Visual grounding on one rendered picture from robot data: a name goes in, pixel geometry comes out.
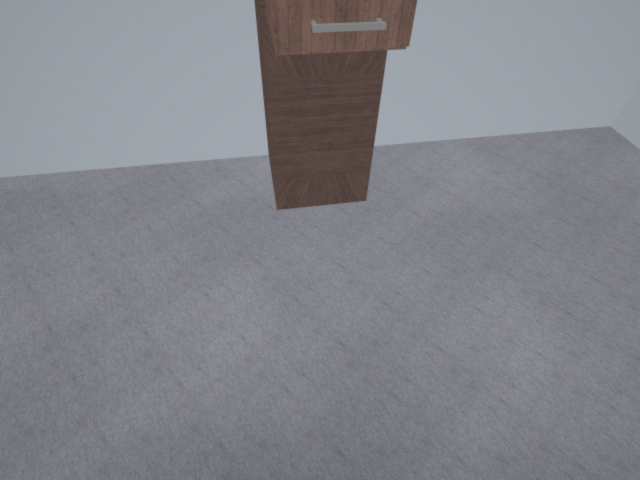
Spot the drawer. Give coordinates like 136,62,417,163
265,0,417,56

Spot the handle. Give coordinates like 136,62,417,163
300,51,359,57
311,18,387,33

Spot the cabinet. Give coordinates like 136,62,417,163
254,0,387,210

